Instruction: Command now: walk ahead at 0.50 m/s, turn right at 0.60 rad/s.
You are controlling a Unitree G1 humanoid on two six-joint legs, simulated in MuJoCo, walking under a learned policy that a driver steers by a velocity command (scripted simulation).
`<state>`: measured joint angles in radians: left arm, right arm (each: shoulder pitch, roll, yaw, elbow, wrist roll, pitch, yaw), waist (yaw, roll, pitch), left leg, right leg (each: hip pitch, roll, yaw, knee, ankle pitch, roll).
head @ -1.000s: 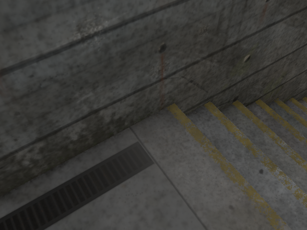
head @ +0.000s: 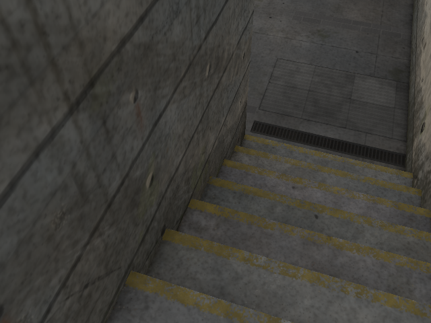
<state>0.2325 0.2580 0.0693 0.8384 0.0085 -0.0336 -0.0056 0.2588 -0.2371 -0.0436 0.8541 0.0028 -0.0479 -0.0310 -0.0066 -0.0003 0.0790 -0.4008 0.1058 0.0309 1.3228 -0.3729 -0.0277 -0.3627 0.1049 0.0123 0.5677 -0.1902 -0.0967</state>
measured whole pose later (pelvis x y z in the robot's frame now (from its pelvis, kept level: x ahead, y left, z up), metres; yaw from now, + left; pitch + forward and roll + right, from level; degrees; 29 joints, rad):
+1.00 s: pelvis +0.43 -0.08 -0.20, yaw -33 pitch +3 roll -2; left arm 0.50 0.18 -0.01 0.97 0.09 -0.10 -0.08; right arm 0.21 -0.23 0.03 0.82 -0.11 -0.07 0.08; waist 0.05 0.05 -0.04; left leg -0.82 0.13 -0.12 1.06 0.12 -0.02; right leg -0.35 0.14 -0.04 0.74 -0.44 -0.13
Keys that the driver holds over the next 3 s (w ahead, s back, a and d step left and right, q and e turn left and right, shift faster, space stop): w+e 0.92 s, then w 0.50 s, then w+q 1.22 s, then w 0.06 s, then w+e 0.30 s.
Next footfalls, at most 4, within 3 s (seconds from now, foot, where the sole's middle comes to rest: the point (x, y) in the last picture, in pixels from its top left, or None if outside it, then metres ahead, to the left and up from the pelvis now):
0.36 left None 0.24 0.17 -0.76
0.76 right None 0.40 -0.13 -0.94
1.26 left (247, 277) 0.75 -0.09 -1.12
1.82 right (321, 263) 0.89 -0.45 -1.30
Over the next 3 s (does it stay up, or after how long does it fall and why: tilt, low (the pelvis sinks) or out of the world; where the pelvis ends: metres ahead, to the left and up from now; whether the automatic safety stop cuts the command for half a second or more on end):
stays up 1.45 -0.45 -0.91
